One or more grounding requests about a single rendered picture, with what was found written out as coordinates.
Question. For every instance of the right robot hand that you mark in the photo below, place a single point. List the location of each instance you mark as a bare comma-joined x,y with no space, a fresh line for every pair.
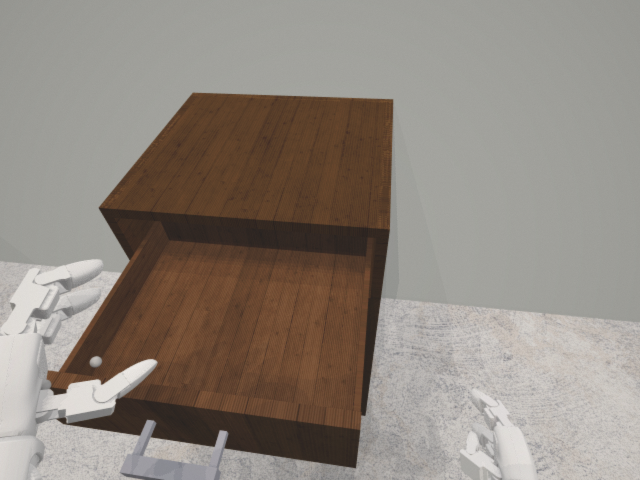
507,457

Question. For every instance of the left robot hand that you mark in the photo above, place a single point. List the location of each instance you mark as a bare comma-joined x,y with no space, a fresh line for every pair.
37,312

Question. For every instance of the handle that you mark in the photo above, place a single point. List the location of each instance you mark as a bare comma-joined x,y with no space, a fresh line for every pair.
147,468

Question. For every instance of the drawer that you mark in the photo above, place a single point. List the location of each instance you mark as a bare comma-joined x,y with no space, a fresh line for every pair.
260,333

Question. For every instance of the left robot forearm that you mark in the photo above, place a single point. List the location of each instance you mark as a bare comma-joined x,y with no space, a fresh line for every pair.
20,457

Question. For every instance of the cabinet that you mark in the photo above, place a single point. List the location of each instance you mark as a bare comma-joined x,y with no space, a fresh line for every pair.
288,163

